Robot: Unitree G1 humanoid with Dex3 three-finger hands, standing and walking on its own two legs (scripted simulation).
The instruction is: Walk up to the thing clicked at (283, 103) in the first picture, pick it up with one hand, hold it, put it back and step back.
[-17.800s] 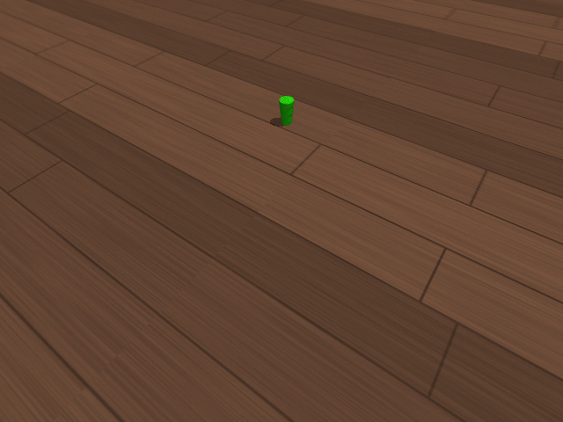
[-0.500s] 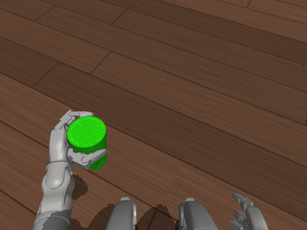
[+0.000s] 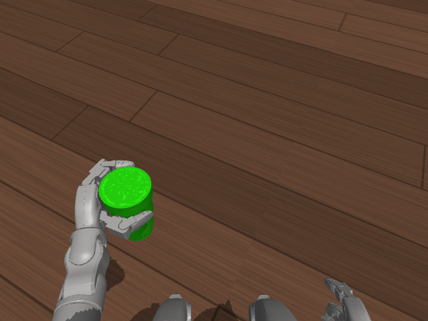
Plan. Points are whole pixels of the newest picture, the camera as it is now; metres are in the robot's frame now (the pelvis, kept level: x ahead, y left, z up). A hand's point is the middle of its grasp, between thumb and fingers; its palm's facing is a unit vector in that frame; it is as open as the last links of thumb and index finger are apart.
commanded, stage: lift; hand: left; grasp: from the side
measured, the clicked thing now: (132, 209) +0.33 +0.17 -0.02
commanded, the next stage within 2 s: hold in 0.18 s
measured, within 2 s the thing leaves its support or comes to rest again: neither
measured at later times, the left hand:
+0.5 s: hand (125, 191) +0.33 +0.17 +0.04, palm faces +0.13 -0.99 -0.02, open 11.4 cm
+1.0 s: hand (121, 190) +0.33 +0.17 +0.06, palm faces +0.13 -0.99 -0.02, open 11.4 cm
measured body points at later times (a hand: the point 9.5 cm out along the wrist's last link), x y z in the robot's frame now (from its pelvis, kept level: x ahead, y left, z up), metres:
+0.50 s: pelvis +0.01 +0.00 +0.02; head +0.06 +0.00 +0.46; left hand +0.32 +0.22 +0.05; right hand +0.13 -0.25 -0.10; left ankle +0.02 +0.13 -0.68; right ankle +0.02 -0.13 -0.68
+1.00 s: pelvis +0.00 +0.00 +0.02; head +0.04 +0.01 +0.47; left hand +0.32 +0.23 +0.06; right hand +0.12 -0.24 -0.09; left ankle +0.02 +0.13 -0.68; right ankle +0.02 -0.13 -0.68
